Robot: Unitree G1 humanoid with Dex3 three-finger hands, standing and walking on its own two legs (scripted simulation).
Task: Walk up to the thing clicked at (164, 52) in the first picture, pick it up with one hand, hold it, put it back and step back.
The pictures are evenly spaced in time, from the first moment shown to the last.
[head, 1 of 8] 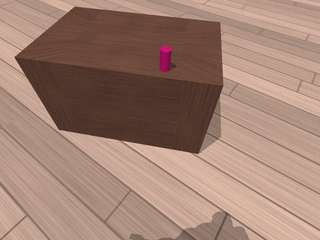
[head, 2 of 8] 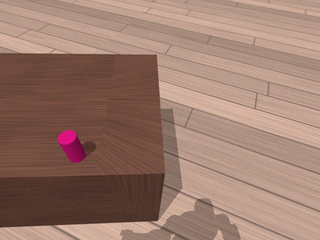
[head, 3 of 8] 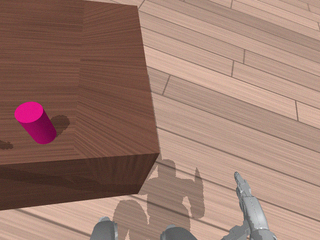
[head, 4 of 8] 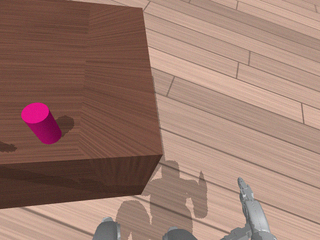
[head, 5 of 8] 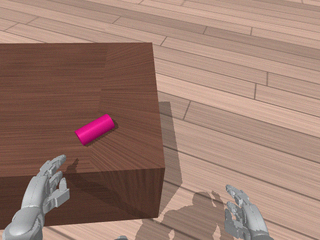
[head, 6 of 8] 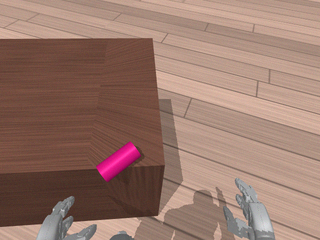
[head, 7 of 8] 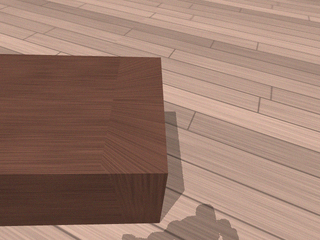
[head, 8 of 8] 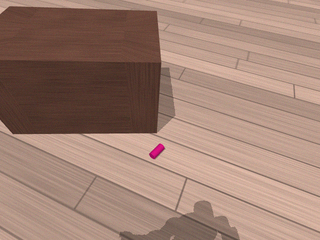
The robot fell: no
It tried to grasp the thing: yes
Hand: left
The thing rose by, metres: 0.00
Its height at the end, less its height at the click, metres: -0.68
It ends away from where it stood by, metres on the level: 0.39
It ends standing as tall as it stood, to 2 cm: no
